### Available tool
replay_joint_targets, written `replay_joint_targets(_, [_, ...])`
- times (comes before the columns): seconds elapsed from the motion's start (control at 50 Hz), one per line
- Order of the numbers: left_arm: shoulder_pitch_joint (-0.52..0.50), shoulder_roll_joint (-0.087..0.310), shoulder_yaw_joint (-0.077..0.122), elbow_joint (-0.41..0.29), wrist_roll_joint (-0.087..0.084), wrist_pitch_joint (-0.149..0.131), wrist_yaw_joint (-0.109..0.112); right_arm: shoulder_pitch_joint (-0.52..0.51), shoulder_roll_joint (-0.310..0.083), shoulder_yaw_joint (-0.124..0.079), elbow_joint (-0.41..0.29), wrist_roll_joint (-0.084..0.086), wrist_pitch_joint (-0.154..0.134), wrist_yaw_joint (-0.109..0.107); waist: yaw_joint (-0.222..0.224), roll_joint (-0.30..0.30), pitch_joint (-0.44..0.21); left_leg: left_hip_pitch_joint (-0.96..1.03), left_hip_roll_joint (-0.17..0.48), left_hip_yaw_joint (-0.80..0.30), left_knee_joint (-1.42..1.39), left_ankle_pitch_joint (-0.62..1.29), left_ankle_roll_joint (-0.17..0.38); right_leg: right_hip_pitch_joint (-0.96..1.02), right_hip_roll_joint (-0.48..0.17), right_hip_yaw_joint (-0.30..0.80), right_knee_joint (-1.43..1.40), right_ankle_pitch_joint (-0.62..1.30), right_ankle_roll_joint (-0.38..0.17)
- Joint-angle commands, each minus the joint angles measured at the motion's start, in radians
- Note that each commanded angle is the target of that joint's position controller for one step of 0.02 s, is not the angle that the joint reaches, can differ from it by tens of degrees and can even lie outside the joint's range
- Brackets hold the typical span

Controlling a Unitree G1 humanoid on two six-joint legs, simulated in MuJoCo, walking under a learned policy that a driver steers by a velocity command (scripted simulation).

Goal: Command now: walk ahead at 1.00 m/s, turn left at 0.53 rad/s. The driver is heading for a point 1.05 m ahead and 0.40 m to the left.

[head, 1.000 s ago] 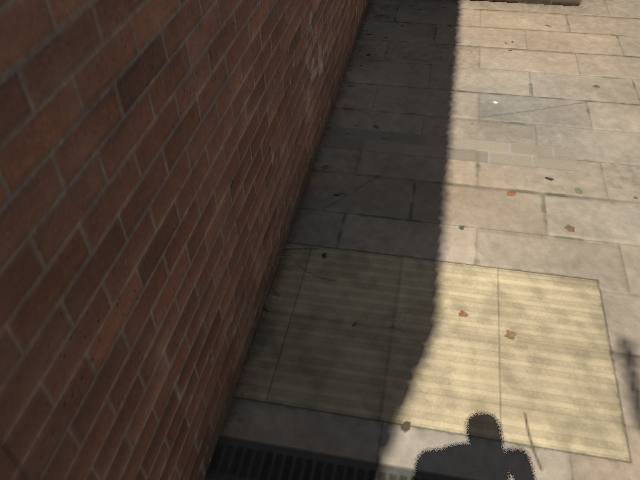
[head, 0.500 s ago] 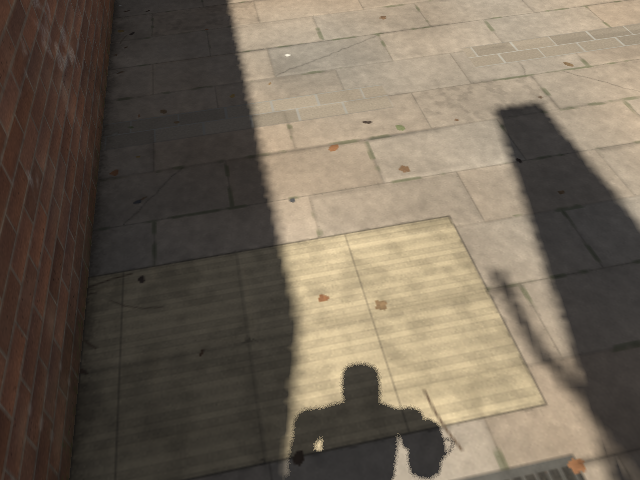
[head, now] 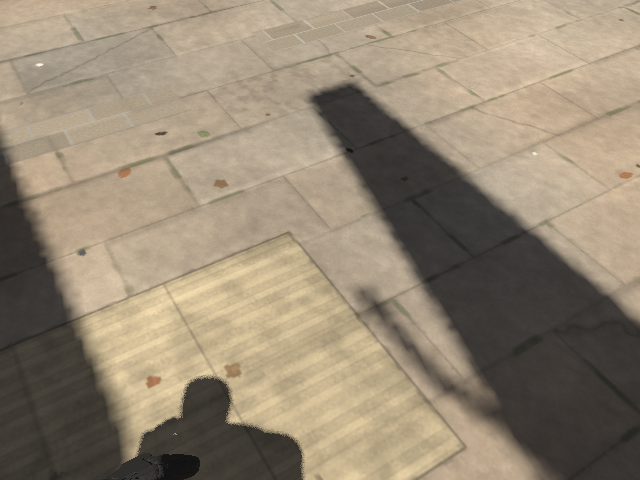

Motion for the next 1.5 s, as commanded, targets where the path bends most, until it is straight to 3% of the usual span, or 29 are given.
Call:
replay_joint_targets(0.02, [0.561,0.211,0.073,0.132,0.054,0.000,0.017,-0.089,-0.137,-0.045,-0.089,0.082,-0.010,-0.023,0.268,0.009,-0.091,-0.879,0.067,-0.088,0.559,-0.015,0.018,0.952,-0.282,0.137,0.406,0.581,-0.039])
replay_joint_targets(0.04, [0.577,0.189,0.066,0.129,0.055,-0.009,0.013,-0.091,-0.137,-0.036,-0.101,0.108,-0.015,-0.046,0.285,-0.005,-0.176,-1.068,0.131,-0.038,0.547,0.035,-0.003,1.066,-0.377,0.222,0.421,0.597,-0.085])
replay_joint_targets(0.08, [0.515,0.189,0.079,0.127,0.042,-0.026,0.036,-0.263,-0.159,-0.046,-0.174,0.029,-0.006,-0.024,0.294,-0.107,-0.177,-1.136,0.214,-0.011,0.359,0.207,-0.007,0.819,-0.396,0.377,0.224,-0.316,-0.223])
replay_joint_targets(0.1, [0.493,0.094,0.061,0.139,0.038,-0.040,0.044,-0.366,-0.166,-0.065,-0.176,-0.011,0.001,-0.011,0.276,-0.001,-0.074,-1.105,0.252,-0.021,0.352,0.311,-0.003,0.611,-0.364,0.363,0.176,-0.427,-0.201])
replay_joint_targets(0.14, [0.438,0.063,0.041,0.157,0.015,-0.062,0.064,-0.497,-0.090,-0.059,-0.242,0.003,0.021,0.027,0.181,0.101,0.139,-0.910,0.303,-0.045,0.054,0.421,-0.071,0.146,-0.365,0.267,0.051,-0.338,-0.165])
replay_joint_targets(0.2, [0.290,0.078,0.041,0.115,-0.006,-0.069,0.069,-0.527,-0.024,-0.029,-0.310,0.003,0.033,0.053,0.076,-0.035,0.174,-0.671,0.312,-0.006,-0.241,0.679,-0.053,-0.118,-0.273,-0.003,-0.035,-0.268,-0.070])
replay_joint_targets(0.28, [0.331,0.166,0.059,0.093,-0.026,-0.057,0.052,-0.596,-0.116,-0.037,-0.351,0.026,0.039,0.078,0.088,0.049,0.148,-0.371,0.139,0.229,-0.485,0.651,0.023,-0.017,-0.171,-0.220,0.036,0.230,-0.028])
replay_joint_targets(0.34, [0.276,0.278,0.083,0.024,-0.003,-0.018,0.059,-0.178,-0.271,-0.090,-0.252,0.041,0.046,0.063,-0.141,0.017,-0.131,0.154,0.031,0.213,-0.590,0.573,0.108,-0.009,-0.176,-0.218,0.713,0.545,-0.005])
replay_joint_targets(0.36, [0.255,0.246,0.087,0.014,-0.010,-0.016,0.048,-0.201,-0.334,-0.126,-0.231,0.076,0.068,0.050,-0.133,0.239,-0.114,0.341,0.070,0.028,-0.728,0.480,0.153,-0.277,0.027,-0.235,1.184,-0.415,0.020])
replay_joint_targets(0.38, [0.367,0.119,0.037,-0.121,-0.007,-0.032,0.033,-0.309,-0.471,-0.124,-0.302,0.032,0.065,0.046,0.087,0.449,-0.240,0.491,0.373,-0.598,-0.877,0.449,0.325,-0.578,0.076,-0.078,1.444,-0.854,0.051])
replay_joint_targets(0.4, [0.258,0.187,0.039,-0.170,-0.009,-0.059,0.028,-0.238,-0.435,-0.120,-0.325,0.007,0.077,0.013,0.010,0.292,-0.269,0.523,0.430,-0.874,-1.102,0.155,0.349,-0.699,0.090,0.067,1.374,-0.762,0.033])
replay_joint_targets(0.44, [0.195,0.176,0.030,-0.168,0.016,-0.054,0.027,-0.279,-0.373,-0.112,-0.281,0.008,0.058,-0.008,0.095,0.101,0.056,0.166,0.386,-0.713,-1.096,0.310,0.263,-0.682,0.000,0.077,1.192,-0.737,0.029])
replay_joint_targets(0.5, [0.270,0.168,0.020,-0.155,0.048,0.016,0.019,-0.394,-0.324,-0.088,-0.323,0.027,0.014,0.006,0.232,0.101,0.108,-0.199,0.232,-0.422,-1.117,0.511,0.206,-0.451,-0.044,0.068,0.999,-0.754,0.049])
replay_joint_targets(0.58, [0.030,0.149,0.003,-0.245,0.020,0.030,0.015,-0.445,-0.365,-0.102,-0.351,0.057,-0.017,0.022,0.217,0.122,0.182,-0.418,0.124,-0.272,-1.235,0.700,0.167,-0.218,-0.017,-0.008,0.585,-0.481,0.102])
replay_joint_targets(0.68, [-0.001,0.170,0.016,-0.281,-0.019,0.023,0.010,-0.354,-0.379,-0.126,-0.360,0.062,-0.015,0.033,0.163,0.157,0.091,-0.175,0.159,-0.321,-1.129,0.956,0.065,-0.033,0.055,-0.008,0.232,-0.260,0.061])
replay_joint_targets(0.74, [0.437,0.285,0.078,-0.171,-0.019,0.011,0.055,-0.465,-0.430,-0.136,-0.407,0.040,-0.019,0.029,0.418,0.106,-0.174,-0.223,0.120,-0.288,-0.570,1.163,0.002,0.450,0.047,0.008,0.276,-0.499,0.046])
replay_joint_targets(0.76, [0.625,0.340,0.088,-0.135,0.009,0.008,0.070,-0.483,-0.282,-0.095,-0.438,0.022,-0.030,0.035,0.461,-0.073,-0.287,-0.385,0.050,-0.221,-0.206,0.626,0.003,0.633,-0.155,0.224,0.257,-0.838,0.038])
replay_joint_targets(0.78, [0.516,0.405,0.095,-0.158,0.055,0.003,0.061,-0.299,-0.173,-0.059,-0.489,0.082,-0.030,0.036,0.268,-0.428,-0.370,-0.622,-0.032,-0.130,0.034,0.227,-0.020,0.708,-0.387,0.852,-0.035,-1.067,-0.046])
replay_joint_targets(0.8, [0.352,0.308,0.088,-0.199,0.043,0.010,0.053,-0.292,-0.240,-0.054,-0.433,0.043,-0.015,0.025,0.239,-0.254,-0.236,-0.716,0.056,-0.101,0.085,0.352,0.001,0.554,-0.358,0.925,-0.089,-1.261,-0.103])
replay_joint_targets(0.84, [0.293,0.202,0.065,-0.180,0.040,0.009,0.043,-0.434,-0.284,-0.062,-0.439,0.010,-0.004,0.043,0.242,0.030,-0.040,-0.683,0.136,-0.052,-0.010,0.482,-0.021,0.309,-0.256,0.581,-0.065,-1.024,-0.108])
replay_joint_targets(1.04, [0.407,0.201,0.042,-0.034,-0.004,-0.058,0.011,-0.758,-0.220,-0.004,-0.600,0.010,0.010,0.097,0.189,0.072,0.168,-0.556,0.146,0.065,-0.637,0.741,-0.078,0.066,-0.090,-0.044,-0.223,-0.124,-0.075])
replay_joint_targets(1.12, [0.476,0.294,0.051,0.018,-0.025,-0.047,0.020,-0.674,-0.233,-0.010,-0.550,-0.011,-0.010,0.084,0.170,-0.016,0.074,-0.265,0.045,0.164,-0.814,0.774,-0.037,0.207,-0.108,-0.074,-0.033,0.462,-0.061])
replay_joint_targets(1.14, [0.412,0.371,0.071,0.001,-0.078,-0.035,0.044,-0.580,-0.319,-0.057,-0.568,0.066,-0.018,0.062,0.072,-0.077,-0.011,-0.166,0.081,0.080,-0.875,0.823,-0.017,0.272,-0.116,-0.043,0.121,0.545,-0.048])
replay_joint_targets(1.18, [0.403,0.302,0.050,-0.028,-0.048,-0.031,0.051,-0.337,-0.403,-0.074,-0.496,0.031,0.003,0.022,-0.010,0.062,-0.184,0.256,0.270,-0.088,-0.867,1.193,0.015,0.048,-0.017,-0.040,0.637,-0.066,0.001])
replay_joint_targets(1.2, [0.585,0.158,0.010,-0.021,-0.009,-0.044,0.031,-0.369,-0.454,-0.057,-0.517,-0.018,0.005,0.013,0.140,0.411,-0.355,0.500,0.512,-0.404,-0.740,1.820,0.163,-0.224,0.129,0.053,1.039,-0.980,0.040])
replay_joint_targets(1.22, [0.630,0.235,0.018,0.013,-0.052,-0.053,0.018,-0.321,-0.383,-0.056,-0.520,-0.024,0.009,0.027,0.090,0.354,-0.536,0.559,0.583,-0.561,-0.842,1.699,0.285,-0.304,0.150,0.224,1.181,-1.017,0.041])
replay_joint_targets(1.28, [0.336,0.242,0.018,-0.068,-0.036,-0.019,0.047,-0.493,-0.301,-0.032,-0.509,0.039,-0.008,0.035,0.159,0.059,-0.114,0.094,0.412,-0.279,-1.002,1.373,0.178,-0.370,0.016,0.064,1.000,-0.833,0.087])
replay_joint_targets(1.36, [0.363,0.166,0.007,-0.099,-0.019,0.024,0.053,-0.530,-0.286,-0.023,-0.467,0.035,-0.019,0.035,0.257,0.137,-0.082,-0.186,0.362,-0.160,-1.096,1.386,0.150,-0.209,-0.014,0.053,0.854,-0.718,0.115])
replay_joint_targets(1.5, [0.134,0.172,0.009,-0.139,-0.008,0.035,0.046,-0.470,-0.309,-0.028,-0.386,0.027,0.015,0.001,0.199,0.181,-0.083,-0.218,0.292,-0.040,-1.052,1.233,0.047,-0.070,0.048,0.040,0.402,-0.372,0.096])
